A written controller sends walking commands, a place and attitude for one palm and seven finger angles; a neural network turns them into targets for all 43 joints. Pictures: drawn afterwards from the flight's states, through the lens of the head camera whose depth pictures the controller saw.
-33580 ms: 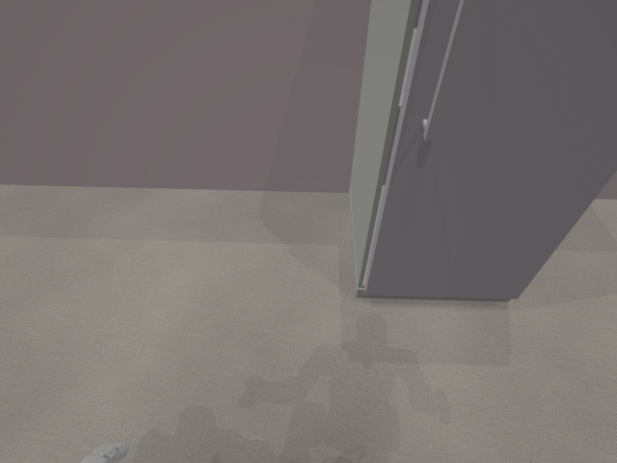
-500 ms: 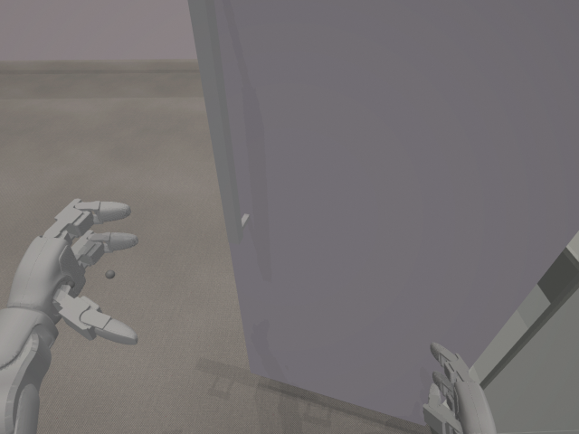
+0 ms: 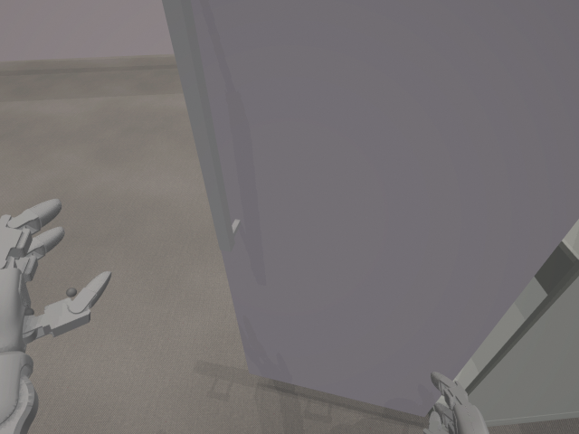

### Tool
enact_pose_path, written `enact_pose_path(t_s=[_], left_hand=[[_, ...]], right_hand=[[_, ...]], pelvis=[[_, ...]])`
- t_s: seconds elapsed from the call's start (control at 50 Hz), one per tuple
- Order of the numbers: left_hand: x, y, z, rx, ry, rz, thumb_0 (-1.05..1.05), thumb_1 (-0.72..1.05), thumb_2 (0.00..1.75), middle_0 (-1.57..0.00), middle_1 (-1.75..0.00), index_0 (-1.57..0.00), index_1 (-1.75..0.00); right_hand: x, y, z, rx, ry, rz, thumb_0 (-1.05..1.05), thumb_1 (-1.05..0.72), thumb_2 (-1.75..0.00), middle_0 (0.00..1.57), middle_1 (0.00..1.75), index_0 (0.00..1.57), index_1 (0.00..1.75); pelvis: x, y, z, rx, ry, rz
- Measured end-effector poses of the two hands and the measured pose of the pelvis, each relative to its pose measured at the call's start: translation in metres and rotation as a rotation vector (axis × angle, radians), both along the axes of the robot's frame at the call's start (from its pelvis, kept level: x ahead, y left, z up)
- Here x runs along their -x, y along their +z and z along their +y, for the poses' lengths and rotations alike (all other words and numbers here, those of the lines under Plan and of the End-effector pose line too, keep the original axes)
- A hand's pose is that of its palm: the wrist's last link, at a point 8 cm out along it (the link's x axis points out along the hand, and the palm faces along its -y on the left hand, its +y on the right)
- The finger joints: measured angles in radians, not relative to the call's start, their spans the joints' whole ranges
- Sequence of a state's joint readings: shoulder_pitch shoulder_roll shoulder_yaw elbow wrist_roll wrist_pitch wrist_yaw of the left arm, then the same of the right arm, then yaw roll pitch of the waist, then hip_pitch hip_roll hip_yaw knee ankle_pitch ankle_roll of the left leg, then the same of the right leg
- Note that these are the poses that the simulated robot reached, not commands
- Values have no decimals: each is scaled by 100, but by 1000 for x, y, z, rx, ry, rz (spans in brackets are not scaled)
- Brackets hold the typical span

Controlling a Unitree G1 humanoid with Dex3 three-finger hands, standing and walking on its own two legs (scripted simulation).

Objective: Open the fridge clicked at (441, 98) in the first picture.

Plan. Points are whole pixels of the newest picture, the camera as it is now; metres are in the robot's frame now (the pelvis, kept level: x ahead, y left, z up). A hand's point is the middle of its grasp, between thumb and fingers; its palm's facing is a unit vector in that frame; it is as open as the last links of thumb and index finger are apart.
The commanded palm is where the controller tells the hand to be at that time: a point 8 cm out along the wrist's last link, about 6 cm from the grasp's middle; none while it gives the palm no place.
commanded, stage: draw the hand back to the body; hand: left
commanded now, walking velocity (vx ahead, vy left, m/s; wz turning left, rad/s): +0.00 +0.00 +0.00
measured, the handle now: (214, 145) +0.42 +0.17 +0.21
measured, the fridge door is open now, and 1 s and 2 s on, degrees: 71 71 71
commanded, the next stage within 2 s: step back with the hand held close in 0.52 s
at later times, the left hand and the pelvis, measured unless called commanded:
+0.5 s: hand (66, 303) +0.19 +0.27 +0.16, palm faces +0.51 -0.78 -0.36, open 7.5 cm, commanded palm +0.13 +0.30 +0.17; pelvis +0.00 -0.01 +0.00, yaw +0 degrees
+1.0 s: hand (58, 317) +0.17 +0.27 +0.16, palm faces +0.36 -0.79 -0.50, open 7.5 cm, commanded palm +0.11 +0.31 +0.17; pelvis -0.04 +0.02 +0.00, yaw -1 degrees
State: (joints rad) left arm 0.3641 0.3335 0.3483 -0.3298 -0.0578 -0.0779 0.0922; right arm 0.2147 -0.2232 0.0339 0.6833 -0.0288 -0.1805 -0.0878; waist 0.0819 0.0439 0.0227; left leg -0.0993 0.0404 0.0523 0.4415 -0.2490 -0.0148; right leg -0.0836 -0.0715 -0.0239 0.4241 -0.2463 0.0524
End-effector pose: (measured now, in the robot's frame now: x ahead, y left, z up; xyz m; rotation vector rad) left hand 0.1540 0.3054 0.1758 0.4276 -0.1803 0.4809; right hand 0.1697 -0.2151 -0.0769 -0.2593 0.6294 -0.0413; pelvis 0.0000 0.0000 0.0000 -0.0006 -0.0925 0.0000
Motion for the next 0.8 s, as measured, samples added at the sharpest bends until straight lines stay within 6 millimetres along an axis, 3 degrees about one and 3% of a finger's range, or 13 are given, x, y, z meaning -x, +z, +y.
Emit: enact_pose_path(t_s=[0.32,0.66,0.8], left_hand=[[16,-3,1,5,51,20,1,82,86,-21,-34,-21,-34],[12,-3,-2,6,36,25,1,88,90,-21,-30,-21,-30],[-1,1,-2,-56,-26,-3,1,89,90,-21,-30,-20,-30]], right_hand=[[-17,9,-4,15,19,-26,1,-90,-90,21,30,20,30],[-7,4,-5,8,5,-1,1,-90,-90,21,30,20,30],[-1,5,-8,29,-24,44,1,-90,-90,21,30,20,30]], pelvis=[[-2,1,-6,4,8,-4],[0,2,-7,5,4,-11],[11,1,0,18,-2,57]])
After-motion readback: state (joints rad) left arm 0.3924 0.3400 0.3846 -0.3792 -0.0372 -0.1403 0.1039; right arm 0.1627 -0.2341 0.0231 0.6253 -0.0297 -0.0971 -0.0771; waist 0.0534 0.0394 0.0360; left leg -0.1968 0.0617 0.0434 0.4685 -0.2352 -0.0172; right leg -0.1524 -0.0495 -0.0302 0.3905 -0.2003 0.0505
